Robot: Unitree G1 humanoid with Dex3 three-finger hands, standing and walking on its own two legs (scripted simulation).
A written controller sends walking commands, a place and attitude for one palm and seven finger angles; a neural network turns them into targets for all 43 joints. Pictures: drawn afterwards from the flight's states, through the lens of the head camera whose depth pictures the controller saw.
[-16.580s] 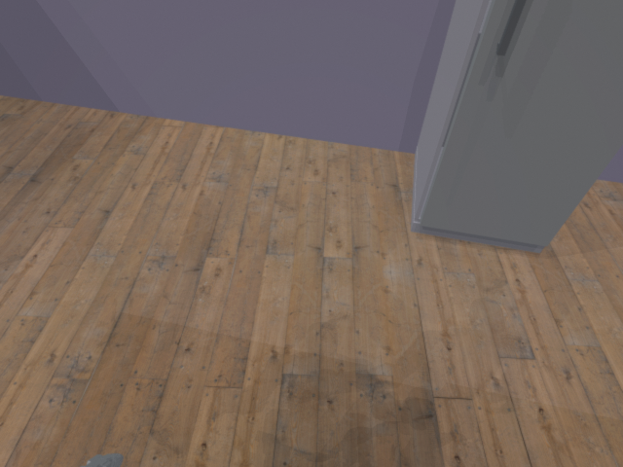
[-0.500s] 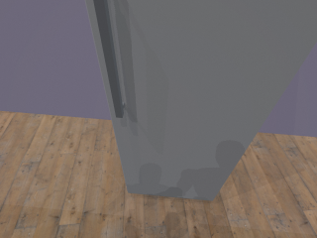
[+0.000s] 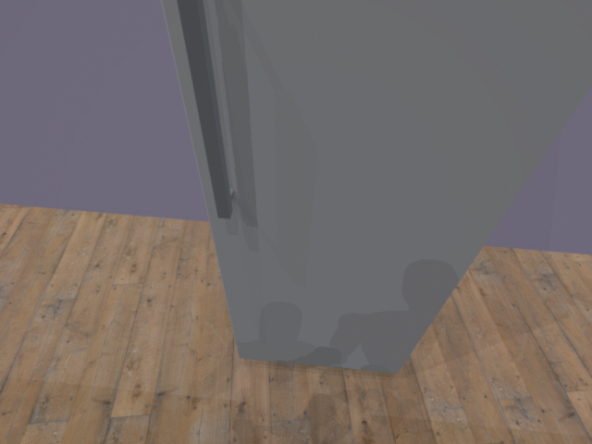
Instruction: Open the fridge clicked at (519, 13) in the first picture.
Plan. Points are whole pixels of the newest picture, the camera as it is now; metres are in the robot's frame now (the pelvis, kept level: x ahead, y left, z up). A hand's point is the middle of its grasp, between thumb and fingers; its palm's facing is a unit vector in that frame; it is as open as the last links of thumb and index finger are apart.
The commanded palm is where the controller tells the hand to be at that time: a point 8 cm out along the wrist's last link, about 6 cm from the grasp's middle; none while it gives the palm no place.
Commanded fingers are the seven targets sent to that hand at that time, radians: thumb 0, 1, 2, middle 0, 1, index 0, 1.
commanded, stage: raise the hand to about handle height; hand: left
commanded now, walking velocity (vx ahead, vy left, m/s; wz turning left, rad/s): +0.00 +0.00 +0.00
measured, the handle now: (212, 102) +0.46 +0.15 +0.24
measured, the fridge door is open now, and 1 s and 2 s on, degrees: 0 0 0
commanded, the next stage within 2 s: none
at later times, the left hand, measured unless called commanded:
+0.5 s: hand (107, 417) +0.15 +0.25 -0.03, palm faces +0.02 -1.00 +0.01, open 8.5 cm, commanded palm +0.13 +0.29 +0.00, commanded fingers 0.00 0.41 0.69 -0.23 -0.62 -0.23 -0.62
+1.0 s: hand (82, 344) +0.20 +0.26 +0.08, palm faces +0.04 -1.00 -0.08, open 11.5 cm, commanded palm +0.16 +0.30 +0.10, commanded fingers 0.00 -0.17 0.44 -0.28 -0.99 -0.28 -0.99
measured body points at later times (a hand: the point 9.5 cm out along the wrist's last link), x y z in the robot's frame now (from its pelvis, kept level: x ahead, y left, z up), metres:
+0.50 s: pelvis -0.04 -0.01 -0.07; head -0.01 +0.00 +0.38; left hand +0.15 +0.30 -0.02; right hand +0.16 -0.25 -0.12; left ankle -0.02 +0.09 -0.75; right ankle +0.00 -0.11 -0.75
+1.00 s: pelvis -0.02 +0.00 -0.03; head -0.03 +0.00 +0.42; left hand +0.19 +0.31 +0.09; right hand +0.15 -0.23 -0.09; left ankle -0.02 +0.09 -0.75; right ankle +0.00 -0.11 -0.75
